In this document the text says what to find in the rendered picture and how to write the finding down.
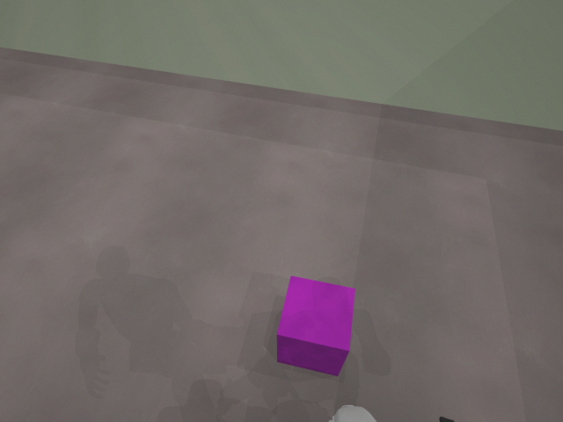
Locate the carton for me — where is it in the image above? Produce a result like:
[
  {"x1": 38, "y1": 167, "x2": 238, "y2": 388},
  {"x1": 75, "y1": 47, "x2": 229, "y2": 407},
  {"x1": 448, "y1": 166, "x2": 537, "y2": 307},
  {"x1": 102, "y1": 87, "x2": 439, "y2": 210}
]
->
[{"x1": 277, "y1": 276, "x2": 355, "y2": 376}]

